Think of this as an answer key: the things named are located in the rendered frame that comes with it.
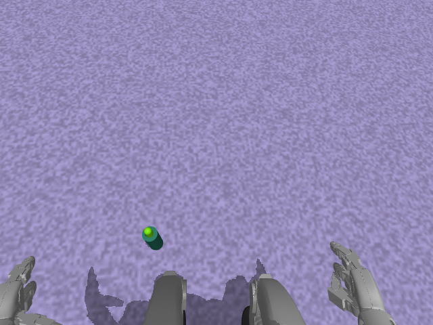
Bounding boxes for bottle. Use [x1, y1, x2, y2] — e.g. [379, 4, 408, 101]
[142, 226, 163, 251]

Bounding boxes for left robot hand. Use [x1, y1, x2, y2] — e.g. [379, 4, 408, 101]
[0, 256, 62, 325]

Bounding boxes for right robot arm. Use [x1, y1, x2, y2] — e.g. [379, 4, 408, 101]
[358, 309, 396, 325]

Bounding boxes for right robot hand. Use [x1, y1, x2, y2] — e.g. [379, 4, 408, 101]
[327, 241, 385, 317]

